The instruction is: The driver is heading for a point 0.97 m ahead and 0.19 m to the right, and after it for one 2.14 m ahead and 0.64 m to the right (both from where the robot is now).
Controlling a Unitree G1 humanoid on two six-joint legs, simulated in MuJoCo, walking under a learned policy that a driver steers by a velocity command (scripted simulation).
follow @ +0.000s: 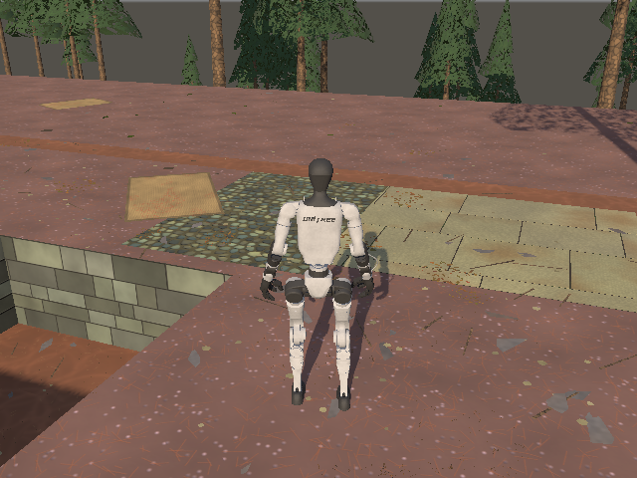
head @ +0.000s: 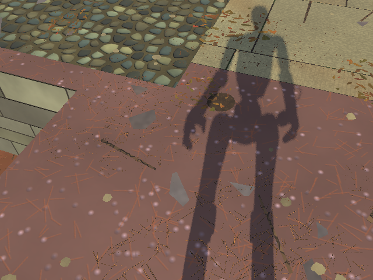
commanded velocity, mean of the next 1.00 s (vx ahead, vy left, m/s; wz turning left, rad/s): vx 0.32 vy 0.00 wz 0.01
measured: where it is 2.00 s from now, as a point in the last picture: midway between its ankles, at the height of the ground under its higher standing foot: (201, 189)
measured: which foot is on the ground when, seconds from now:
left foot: down 0.00-0.82, up 0.84-1.00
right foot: down 0.00-0.38, up 0.40-0.80, down 0.82-1.00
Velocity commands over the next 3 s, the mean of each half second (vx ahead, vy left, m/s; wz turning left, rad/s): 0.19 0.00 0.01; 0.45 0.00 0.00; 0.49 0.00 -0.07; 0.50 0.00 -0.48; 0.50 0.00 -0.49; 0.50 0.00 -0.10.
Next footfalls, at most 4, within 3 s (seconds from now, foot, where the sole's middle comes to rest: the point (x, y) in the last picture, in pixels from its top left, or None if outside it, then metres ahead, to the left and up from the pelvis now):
0.82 right None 0.46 -0.13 -0.77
1.38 left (171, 217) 0.77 0.11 -0.77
1.92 right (233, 164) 1.03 -0.16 -0.77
2.40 left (215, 111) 1.38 -0.10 -0.77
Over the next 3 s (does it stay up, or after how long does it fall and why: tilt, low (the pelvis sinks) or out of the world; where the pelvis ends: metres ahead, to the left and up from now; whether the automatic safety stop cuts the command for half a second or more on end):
stays up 1.43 -0.33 0.00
